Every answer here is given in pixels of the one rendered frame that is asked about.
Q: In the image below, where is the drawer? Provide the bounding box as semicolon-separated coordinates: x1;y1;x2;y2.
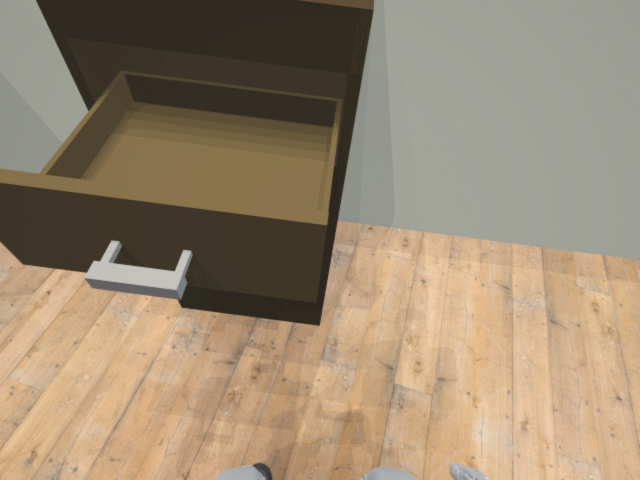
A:
0;70;343;303

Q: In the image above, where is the handle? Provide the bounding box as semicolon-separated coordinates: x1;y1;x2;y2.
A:
84;240;193;300

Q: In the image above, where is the cabinet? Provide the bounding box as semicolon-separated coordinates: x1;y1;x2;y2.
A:
36;0;374;326

